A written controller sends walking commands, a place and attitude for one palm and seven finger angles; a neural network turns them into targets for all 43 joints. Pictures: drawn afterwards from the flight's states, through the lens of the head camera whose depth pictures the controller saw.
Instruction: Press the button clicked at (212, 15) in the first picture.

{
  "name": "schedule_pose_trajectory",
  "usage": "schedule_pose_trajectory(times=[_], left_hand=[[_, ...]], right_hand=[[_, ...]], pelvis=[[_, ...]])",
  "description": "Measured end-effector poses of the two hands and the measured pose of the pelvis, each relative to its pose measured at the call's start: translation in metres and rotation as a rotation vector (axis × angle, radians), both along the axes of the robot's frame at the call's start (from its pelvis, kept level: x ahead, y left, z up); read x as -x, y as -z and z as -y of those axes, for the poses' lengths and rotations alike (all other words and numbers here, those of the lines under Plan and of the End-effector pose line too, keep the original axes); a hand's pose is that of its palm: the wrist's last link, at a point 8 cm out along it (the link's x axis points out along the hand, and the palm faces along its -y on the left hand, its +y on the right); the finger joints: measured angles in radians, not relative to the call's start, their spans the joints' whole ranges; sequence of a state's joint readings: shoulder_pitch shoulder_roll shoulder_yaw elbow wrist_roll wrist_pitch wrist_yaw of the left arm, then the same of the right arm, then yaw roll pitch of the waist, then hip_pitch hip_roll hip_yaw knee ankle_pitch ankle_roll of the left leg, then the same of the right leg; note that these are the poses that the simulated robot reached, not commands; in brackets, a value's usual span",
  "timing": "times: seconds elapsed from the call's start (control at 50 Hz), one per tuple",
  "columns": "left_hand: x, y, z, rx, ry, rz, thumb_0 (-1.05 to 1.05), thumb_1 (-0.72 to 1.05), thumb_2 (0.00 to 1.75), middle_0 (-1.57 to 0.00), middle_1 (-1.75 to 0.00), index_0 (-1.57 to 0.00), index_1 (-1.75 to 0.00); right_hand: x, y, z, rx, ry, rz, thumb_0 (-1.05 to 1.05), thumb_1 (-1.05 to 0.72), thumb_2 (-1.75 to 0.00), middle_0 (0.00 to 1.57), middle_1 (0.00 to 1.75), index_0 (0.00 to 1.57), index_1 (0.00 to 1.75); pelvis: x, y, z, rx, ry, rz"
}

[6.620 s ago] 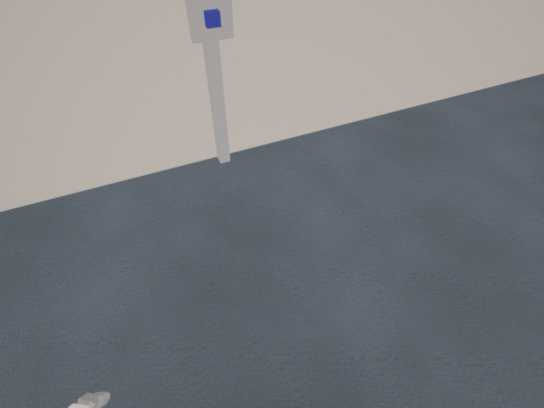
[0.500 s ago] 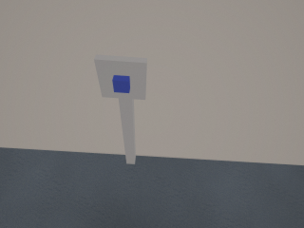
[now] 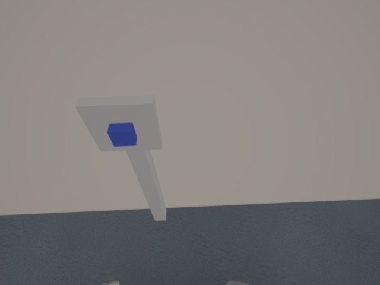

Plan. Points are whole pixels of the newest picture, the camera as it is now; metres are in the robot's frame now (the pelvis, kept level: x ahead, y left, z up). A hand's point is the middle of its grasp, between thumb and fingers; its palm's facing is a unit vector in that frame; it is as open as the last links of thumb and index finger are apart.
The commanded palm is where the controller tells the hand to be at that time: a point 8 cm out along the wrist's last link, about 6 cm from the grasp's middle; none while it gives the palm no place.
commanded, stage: come to a stop and stand still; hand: left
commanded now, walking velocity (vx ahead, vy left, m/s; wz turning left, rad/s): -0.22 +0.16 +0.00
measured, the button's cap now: (123, 133) +0.47 +0.18 +0.02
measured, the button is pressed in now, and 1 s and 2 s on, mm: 0 0 0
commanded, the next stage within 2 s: look again from close up in 1.16 s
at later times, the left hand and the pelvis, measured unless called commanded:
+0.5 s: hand out of the picture -0.05 +0.27 -0.17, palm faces +0.09 -0.97 -0.22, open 7.3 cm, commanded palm none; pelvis -0.07 +0.07 +0.01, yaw +0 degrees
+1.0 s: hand out of the picture -0.12 +0.21 -0.16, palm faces +0.01 -0.99 -0.17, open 7.3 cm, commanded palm none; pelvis -0.11 +0.05 +0.01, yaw -1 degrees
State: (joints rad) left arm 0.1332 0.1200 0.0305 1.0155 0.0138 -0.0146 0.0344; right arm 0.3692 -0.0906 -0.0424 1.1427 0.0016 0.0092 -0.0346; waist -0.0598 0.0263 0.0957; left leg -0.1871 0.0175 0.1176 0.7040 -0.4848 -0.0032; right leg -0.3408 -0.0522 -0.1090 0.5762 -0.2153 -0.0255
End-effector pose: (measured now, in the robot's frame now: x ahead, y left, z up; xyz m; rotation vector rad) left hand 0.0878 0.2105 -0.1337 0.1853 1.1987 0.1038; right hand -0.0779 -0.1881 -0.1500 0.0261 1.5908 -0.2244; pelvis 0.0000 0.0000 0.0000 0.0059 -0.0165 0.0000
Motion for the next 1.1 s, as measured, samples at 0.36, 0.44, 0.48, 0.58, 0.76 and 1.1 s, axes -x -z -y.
schedule_pose_trajectory(times=[0.36,0.44,0.48,0.58,0.76,1.1], left_hand=[[0.091,0.016,-0.089,-0.014,-0.120,-0.050,0.00,0.91,0.90,-0.20,-0.30,-0.20,-0.30],[0.119,0.006,-0.101,-0.010,-0.138,-0.090,0.00,0.91,0.90,-0.20,-0.30,-0.20,-0.29],[0.135,0.002,-0.105,-0.014,-0.141,-0.115,0.00,0.91,0.90,-0.20,-0.30,-0.20,-0.29],[0.173,-0.002,-0.102,-0.027,-0.122,-0.217,0.00,0.91,0.90,-0.20,-0.30,-0.20,-0.29],[0.199,-0.011,-0.075,-0.030,-0.092,-0.227,0.01,0.91,0.90,-0.20,-0.30,-0.20,-0.29],[0.218,0.001,-0.042,0.034,-0.080,-0.232,0.01,0.92,0.90,-0.20,-0.30,-0.20,-0.30]], right_hand=[[-0.087,-0.026,0.005,0.179,-0.179,0.369,0.00,-0.91,-0.90,0.19,0.30,0.20,0.30],[-0.072,-0.035,-0.015,0.159,-0.198,0.343,0.00,-0.91,-0.90,0.20,0.30,0.20,0.30],[-0.067,-0.035,-0.024,0.142,-0.201,0.331,0.00,-0.91,-0.90,0.20,0.30,0.20,0.30],[-0.052,-0.027,-0.031,0.120,-0.169,0.320,0.00,-0.92,-0.90,0.20,0.30,0.21,0.30],[0.006,-0.006,-0.030,0.057,-0.112,0.227,0.00,-0.93,-0.90,0.20,0.30,0.20,0.30],[0.100,-0.012,-0.033,0.031,-0.069,0.039,0.00,-0.91,-0.90,0.20,0.30,0.20,0.30]], pelvis=[[0.056,0.004,-0.052,0.009,-0.002,0.026],[0.062,-0.008,-0.062,0.023,-0.009,0.007],[0.065,-0.011,-0.065,0.019,-0.005,-0.004],[0.074,-0.012,-0.070,-0.005,0.011,-0.019],[0.093,-0.013,-0.066,-0.006,0.013,0.007],[0.113,-0.012,-0.048,0.000,0.011,0.015]])
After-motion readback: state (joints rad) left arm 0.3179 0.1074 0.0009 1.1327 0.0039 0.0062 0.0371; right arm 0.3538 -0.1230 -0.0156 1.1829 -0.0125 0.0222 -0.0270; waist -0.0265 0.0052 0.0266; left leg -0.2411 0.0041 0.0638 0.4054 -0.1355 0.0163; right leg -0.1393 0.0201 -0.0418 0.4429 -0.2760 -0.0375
